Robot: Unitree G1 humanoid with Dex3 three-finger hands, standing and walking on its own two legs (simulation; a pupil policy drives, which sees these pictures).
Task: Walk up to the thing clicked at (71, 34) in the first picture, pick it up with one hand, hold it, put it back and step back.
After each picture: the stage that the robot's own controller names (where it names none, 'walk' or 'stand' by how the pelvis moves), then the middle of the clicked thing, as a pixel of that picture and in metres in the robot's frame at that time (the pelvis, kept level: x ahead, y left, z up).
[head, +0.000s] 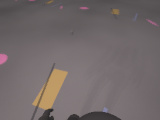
stand; (71, 32) +2.17 +0.69 -0.72
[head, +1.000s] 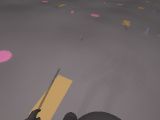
walk; (80, 38) +2.08 +0.32 -0.70
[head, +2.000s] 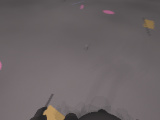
walk; (86, 47) +1.46 +0.13 -0.72
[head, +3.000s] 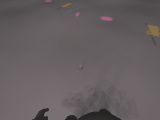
walk; (80, 67) +0.94 +0.18 -0.71
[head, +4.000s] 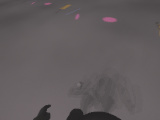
walk; (79, 86) +0.54 +0.21 -0.70
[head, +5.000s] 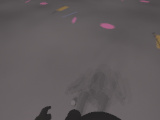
stand; (73, 103) +0.30 +0.20 -0.70
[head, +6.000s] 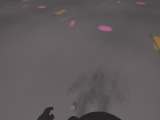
stand; (72, 108) +0.27 +0.20 -0.73
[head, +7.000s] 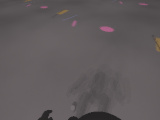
stand; (72, 108) +0.27 +0.20 -0.73
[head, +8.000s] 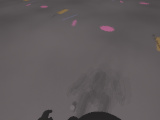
stand; (72, 108) +0.27 +0.21 -0.73
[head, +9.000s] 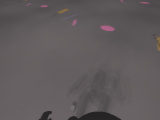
stand; (72, 108) +0.26 +0.21 -0.73
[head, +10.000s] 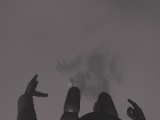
go down; (69, 85) +0.31 +0.21 -0.53
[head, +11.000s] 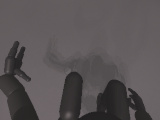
go down; (68, 71) +0.35 +0.24 -0.32
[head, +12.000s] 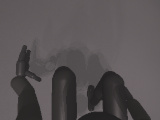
close in; (50, 67) +0.33 +0.26 -0.24
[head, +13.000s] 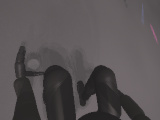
close; (33, 67) +0.34 +0.27 -0.21
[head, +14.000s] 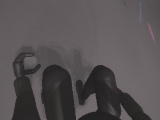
lift; (30, 65) +0.34 +0.28 -0.21
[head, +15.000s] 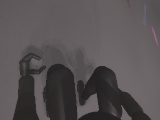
lift; (35, 65) +0.33 +0.27 -0.21
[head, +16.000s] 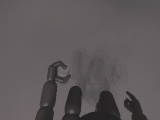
lift; (63, 75) +0.31 +0.20 +0.00
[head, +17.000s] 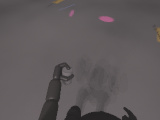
hold; (67, 75) +0.32 +0.18 +0.01
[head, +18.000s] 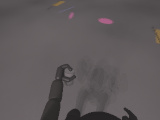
hold; (69, 76) +0.32 +0.17 +0.00
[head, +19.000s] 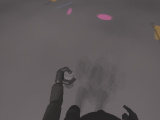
crouch; (68, 79) +0.31 +0.17 -0.02
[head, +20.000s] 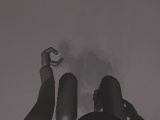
lower; (56, 59) +0.41 +0.24 -0.09
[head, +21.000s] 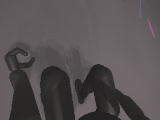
lower; (25, 60) +0.38 +0.30 -0.22
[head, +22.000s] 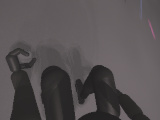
lower; (26, 60) +0.37 +0.30 -0.21
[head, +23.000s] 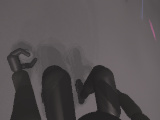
lower; (27, 60) +0.36 +0.30 -0.22
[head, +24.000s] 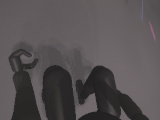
lower; (28, 60) +0.36 +0.30 -0.22
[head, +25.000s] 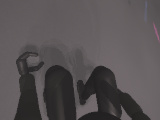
open; (33, 63) +0.35 +0.28 -0.22
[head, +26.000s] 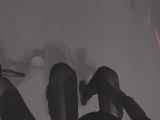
stand; (38, 63) +0.33 +0.27 -0.22
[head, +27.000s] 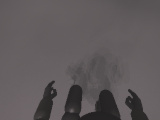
walk; (71, 82) +0.34 +0.21 -0.51
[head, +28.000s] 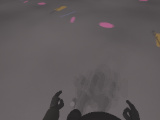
stand; (72, 105) +0.30 +0.20 -0.67
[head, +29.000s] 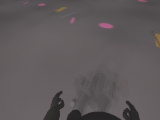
stand; (72, 105) +0.30 +0.20 -0.67
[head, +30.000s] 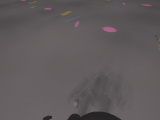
stand; (75, 105) +0.32 +0.19 -0.72
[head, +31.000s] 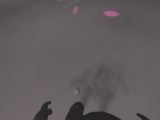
walk; (76, 93) +0.36 +0.22 -0.69
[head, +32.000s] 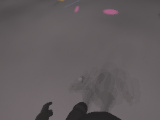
walk; (80, 80) +0.57 +0.21 -0.70
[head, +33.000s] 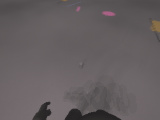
stand; (80, 65) +0.90 +0.19 -0.70
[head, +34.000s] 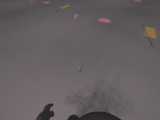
stand; (79, 69) +0.91 +0.22 -0.72
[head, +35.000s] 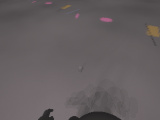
stand; (80, 69) +0.91 +0.21 -0.73
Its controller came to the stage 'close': yes
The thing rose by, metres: 0.72
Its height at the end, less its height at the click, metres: +0.00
